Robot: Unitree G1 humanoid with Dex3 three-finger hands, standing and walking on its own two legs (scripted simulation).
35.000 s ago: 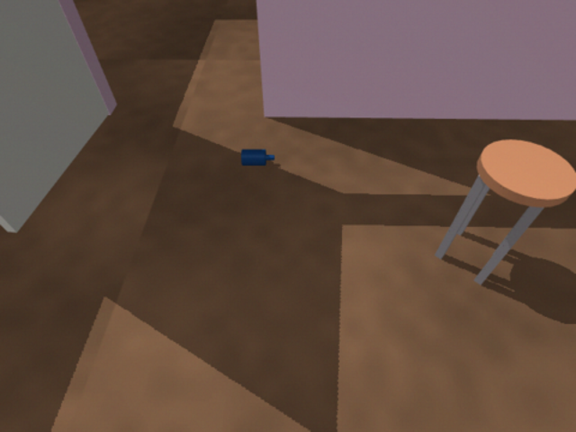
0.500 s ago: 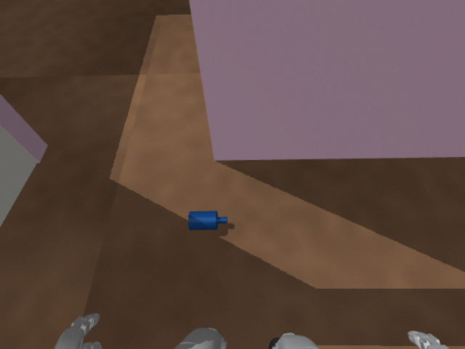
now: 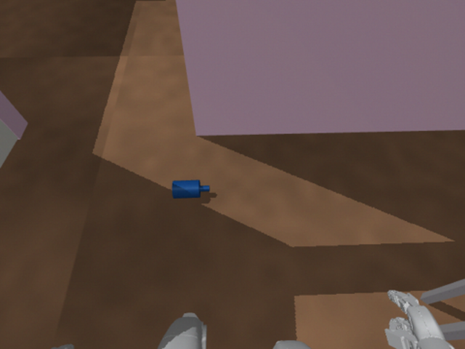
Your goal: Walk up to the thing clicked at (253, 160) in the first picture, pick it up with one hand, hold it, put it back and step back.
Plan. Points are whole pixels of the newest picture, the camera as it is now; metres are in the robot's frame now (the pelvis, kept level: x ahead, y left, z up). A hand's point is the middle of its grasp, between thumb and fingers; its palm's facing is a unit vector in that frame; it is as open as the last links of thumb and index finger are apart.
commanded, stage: step back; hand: left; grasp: from above
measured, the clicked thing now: (191, 189) +0.78 +0.23 -0.71
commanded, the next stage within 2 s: stand in 1.94 s
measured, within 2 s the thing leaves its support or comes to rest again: neither
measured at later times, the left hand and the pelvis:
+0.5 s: hand out of the picture -0.05 +0.25 -0.14, palm faces +0.09 -0.93 -0.35, open 7.4 cm; pelvis -0.16 -0.02 +0.01, yaw +6 degrees
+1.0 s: hand out of the picture -0.29 +0.20 -0.11, palm faces +0.09 -0.89 -0.46, open 7.4 cm; pelvis -0.31 -0.08 +0.02, yaw +5 degrees
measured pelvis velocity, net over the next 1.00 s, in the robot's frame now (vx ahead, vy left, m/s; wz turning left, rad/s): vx -0.31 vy -0.08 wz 0.08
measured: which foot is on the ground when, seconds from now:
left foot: down 0.00-0.04, up 0.06-0.34, down 0.36-0.78, up 0.80-1.00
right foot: down 0.00-0.38, up 0.40-0.72, down 0.74-1.00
